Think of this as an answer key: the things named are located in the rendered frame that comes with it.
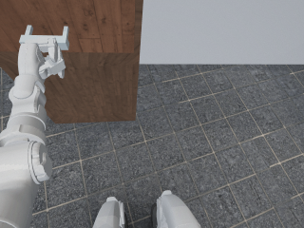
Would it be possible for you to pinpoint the handle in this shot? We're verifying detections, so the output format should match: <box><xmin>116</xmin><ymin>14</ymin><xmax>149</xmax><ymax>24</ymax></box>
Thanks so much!
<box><xmin>19</xmin><ymin>25</ymin><xmax>69</xmax><ymax>50</ymax></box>

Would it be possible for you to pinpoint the left robot forearm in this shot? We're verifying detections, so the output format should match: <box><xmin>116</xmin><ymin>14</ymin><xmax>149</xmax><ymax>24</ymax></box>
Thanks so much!
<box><xmin>0</xmin><ymin>74</ymin><xmax>48</xmax><ymax>147</ymax></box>

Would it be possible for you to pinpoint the robot left upper arm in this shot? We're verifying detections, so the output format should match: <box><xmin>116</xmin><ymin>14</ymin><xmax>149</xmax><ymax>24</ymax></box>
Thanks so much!
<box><xmin>0</xmin><ymin>141</ymin><xmax>52</xmax><ymax>228</ymax></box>

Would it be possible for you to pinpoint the cabinet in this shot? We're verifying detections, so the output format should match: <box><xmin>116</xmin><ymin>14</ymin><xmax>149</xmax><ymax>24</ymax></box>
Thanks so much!
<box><xmin>0</xmin><ymin>0</ymin><xmax>143</xmax><ymax>124</ymax></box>

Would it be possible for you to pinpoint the robot left hand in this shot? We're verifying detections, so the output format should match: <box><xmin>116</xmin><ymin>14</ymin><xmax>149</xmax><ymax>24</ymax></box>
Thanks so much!
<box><xmin>18</xmin><ymin>36</ymin><xmax>66</xmax><ymax>83</ymax></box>

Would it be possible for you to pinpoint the drawer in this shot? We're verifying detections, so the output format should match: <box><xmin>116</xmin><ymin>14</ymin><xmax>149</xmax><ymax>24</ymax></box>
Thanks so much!
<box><xmin>0</xmin><ymin>0</ymin><xmax>136</xmax><ymax>53</ymax></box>

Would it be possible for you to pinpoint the right robot shin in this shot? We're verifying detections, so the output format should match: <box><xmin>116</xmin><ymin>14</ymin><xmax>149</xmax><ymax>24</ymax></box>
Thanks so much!
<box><xmin>156</xmin><ymin>190</ymin><xmax>172</xmax><ymax>228</ymax></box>

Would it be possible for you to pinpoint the robot right thigh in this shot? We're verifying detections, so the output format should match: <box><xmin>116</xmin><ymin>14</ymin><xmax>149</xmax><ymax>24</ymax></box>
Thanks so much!
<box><xmin>156</xmin><ymin>194</ymin><xmax>201</xmax><ymax>228</ymax></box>

